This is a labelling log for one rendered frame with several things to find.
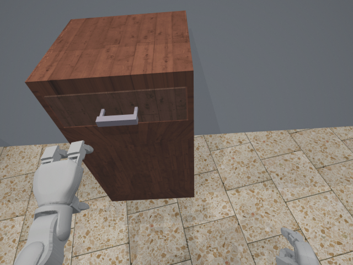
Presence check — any robot right hand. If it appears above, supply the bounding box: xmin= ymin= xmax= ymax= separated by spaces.
xmin=276 ymin=227 xmax=319 ymax=265

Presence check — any robot left hand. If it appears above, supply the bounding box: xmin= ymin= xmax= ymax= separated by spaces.
xmin=33 ymin=140 xmax=94 ymax=214

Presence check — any handle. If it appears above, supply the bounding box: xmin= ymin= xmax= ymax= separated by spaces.
xmin=95 ymin=107 xmax=138 ymax=127

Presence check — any cabinet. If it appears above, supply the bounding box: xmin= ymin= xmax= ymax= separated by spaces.
xmin=25 ymin=10 xmax=194 ymax=202

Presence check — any drawer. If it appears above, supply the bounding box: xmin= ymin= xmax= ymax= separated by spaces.
xmin=44 ymin=87 xmax=187 ymax=127

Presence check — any left robot forearm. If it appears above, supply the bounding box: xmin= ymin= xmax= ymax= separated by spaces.
xmin=13 ymin=204 xmax=73 ymax=265

